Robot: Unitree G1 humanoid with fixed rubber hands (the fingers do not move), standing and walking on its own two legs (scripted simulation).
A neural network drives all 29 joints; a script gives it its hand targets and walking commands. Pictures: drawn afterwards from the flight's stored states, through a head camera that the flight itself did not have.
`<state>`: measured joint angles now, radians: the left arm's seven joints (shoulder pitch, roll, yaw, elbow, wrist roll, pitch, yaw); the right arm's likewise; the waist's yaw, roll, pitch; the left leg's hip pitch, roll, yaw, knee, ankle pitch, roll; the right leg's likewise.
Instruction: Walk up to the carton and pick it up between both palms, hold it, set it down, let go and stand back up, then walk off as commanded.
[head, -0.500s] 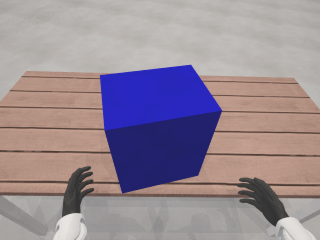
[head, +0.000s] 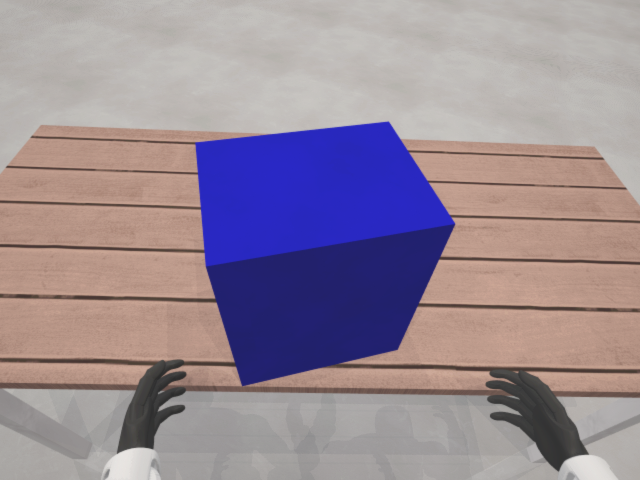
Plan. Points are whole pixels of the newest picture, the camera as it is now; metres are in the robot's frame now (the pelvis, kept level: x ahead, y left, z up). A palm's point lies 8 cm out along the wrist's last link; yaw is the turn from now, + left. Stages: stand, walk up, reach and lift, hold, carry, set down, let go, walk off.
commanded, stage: set down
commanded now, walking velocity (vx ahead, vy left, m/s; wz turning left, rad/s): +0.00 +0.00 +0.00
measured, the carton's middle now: (311, 261) +0.41 +0.03 +0.04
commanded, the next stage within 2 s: let go in 0.98 s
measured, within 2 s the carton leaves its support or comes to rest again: neither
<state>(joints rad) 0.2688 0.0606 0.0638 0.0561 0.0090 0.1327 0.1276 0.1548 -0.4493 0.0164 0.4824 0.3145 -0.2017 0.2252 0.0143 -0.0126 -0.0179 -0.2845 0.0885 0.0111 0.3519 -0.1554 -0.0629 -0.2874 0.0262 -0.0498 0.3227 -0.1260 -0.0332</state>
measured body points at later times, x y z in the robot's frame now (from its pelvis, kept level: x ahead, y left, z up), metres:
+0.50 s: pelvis +0.00 +0.00 +0.00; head +0.05 +0.02 +0.45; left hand +0.19 +0.24 -0.06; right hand +0.21 -0.25 -0.05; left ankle +0.01 +0.16 -0.75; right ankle +0.02 -0.10 -0.75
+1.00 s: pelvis +0.01 +0.01 +0.00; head +0.08 +0.02 +0.45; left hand +0.18 +0.25 -0.08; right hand +0.20 -0.23 -0.07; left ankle +0.01 +0.16 -0.75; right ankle +0.02 -0.10 -0.75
